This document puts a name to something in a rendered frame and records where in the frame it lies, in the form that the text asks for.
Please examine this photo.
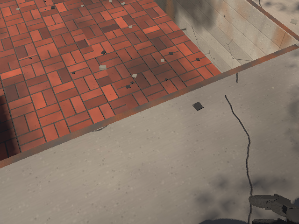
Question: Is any robot right hand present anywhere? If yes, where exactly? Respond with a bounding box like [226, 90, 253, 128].
[249, 193, 299, 224]

